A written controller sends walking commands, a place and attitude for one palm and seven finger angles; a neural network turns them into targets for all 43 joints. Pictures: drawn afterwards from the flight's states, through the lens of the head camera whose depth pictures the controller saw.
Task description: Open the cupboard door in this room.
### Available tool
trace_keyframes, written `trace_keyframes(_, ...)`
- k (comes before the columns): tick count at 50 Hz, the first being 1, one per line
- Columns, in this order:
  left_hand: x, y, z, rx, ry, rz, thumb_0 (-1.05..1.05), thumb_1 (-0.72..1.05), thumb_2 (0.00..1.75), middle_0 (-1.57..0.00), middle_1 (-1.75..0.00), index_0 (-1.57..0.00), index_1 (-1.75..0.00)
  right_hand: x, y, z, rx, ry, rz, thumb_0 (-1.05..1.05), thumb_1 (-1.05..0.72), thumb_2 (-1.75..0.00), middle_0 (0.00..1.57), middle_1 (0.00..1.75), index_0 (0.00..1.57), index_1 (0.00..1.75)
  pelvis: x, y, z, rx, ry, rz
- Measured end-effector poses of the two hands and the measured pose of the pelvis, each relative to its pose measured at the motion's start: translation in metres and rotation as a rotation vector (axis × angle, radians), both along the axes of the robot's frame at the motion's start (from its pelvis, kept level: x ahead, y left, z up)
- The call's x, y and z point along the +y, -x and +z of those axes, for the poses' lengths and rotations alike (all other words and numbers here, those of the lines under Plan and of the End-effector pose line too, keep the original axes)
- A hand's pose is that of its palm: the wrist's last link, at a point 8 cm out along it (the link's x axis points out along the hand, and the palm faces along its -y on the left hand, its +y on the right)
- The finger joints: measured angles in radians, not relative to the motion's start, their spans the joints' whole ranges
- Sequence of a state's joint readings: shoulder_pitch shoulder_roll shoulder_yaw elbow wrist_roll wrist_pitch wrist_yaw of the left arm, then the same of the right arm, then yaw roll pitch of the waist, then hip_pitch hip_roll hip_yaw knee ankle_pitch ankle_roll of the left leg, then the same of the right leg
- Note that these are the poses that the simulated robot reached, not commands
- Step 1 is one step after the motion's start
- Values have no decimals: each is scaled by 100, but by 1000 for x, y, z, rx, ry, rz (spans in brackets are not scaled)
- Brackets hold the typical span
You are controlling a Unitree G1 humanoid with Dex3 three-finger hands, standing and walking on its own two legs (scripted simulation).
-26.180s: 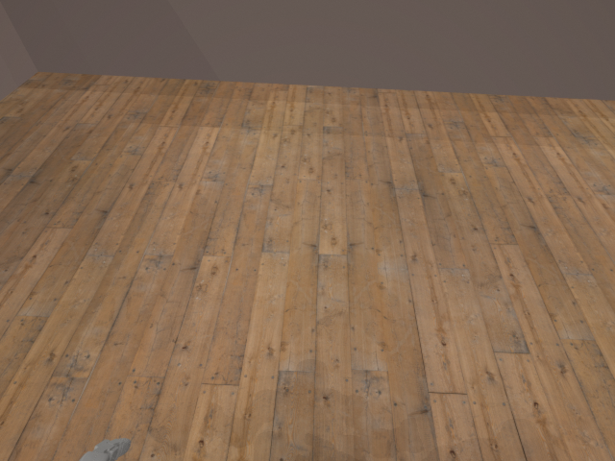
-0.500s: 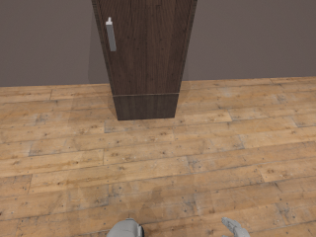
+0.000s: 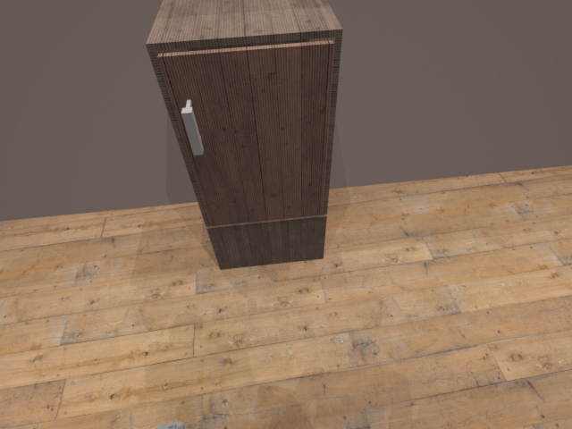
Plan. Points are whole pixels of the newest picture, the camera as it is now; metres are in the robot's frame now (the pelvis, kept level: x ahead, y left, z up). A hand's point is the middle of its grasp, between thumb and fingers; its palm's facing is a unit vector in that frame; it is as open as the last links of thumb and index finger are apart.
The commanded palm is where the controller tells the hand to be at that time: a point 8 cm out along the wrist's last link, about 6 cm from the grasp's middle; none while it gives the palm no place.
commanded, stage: take the last steps up to it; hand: left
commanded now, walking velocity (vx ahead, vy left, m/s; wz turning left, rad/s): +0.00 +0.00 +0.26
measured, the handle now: (193, 127) +0.80 +0.24 -0.03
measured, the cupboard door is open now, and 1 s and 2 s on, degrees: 0 0 0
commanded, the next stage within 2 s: come to a stop and stand still in 1.02 s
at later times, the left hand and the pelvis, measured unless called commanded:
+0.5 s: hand out of the picture +0.00 +0.21 -0.17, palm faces +0.12 -0.98 -0.15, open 7.3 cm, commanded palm none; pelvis +0.04 +0.03 +0.01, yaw +4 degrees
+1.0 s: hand (204, 391) +0.22 +0.15 -0.16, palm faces +0.10 -0.98 -0.19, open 7.2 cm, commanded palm none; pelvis +0.20 -0.03 +0.01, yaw +4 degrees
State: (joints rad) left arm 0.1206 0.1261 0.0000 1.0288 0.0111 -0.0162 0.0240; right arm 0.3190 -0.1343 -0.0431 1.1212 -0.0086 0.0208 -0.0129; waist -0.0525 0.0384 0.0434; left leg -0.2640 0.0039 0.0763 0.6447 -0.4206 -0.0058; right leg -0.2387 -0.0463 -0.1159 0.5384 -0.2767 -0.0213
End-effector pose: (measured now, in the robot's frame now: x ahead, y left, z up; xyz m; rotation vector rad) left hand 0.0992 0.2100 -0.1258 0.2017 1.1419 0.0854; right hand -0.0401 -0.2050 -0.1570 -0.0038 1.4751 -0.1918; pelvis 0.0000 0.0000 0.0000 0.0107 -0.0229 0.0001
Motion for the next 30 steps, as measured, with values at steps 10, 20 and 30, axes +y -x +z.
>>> trace_keyframes(10,30,79,-5,115,-22,178,-1,93,90,-20,-30,-21,-30,-20,-72,13,-88,65,164,2,-92,-90,20,30,20,29,3,2,5,4,3,74)
trace_keyframes(20,49,146,-23,358,57,233,0,92,90,-20,-30,-20,-30,-3,-102,33,-182,144,196,1,-91,-90,20,30,20,29,31,-21,4,-5,26,74)
trace_keyframes(30,42,43,-12,255,43,170,1,91,90,-20,-30,-20,-30,9,-66,24,25,58,110,1,-90,-90,20,30,20,30,20,-68,8,10,5,60)
